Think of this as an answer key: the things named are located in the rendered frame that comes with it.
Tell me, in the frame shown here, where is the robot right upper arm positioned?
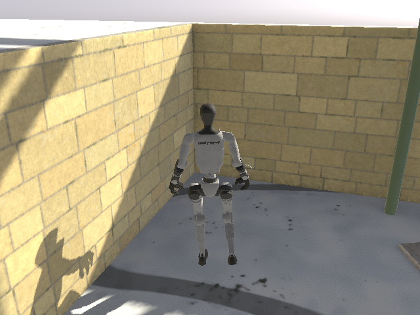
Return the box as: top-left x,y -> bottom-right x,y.
222,131 -> 242,167

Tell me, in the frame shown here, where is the right robot hand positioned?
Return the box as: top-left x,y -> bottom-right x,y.
235,177 -> 250,190

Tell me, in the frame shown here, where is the robot right foot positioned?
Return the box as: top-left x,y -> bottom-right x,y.
228,254 -> 237,265

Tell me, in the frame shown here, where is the robot left upper arm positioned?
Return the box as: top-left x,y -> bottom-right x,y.
177,133 -> 195,169

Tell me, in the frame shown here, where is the left robot hand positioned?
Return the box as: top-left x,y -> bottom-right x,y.
169,182 -> 184,195

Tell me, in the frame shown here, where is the robot right forearm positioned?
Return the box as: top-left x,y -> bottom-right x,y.
236,157 -> 249,180

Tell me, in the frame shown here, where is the right robot thigh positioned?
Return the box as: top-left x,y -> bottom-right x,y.
219,182 -> 233,223

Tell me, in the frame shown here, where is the robot left forearm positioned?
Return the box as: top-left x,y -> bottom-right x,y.
171,159 -> 184,184

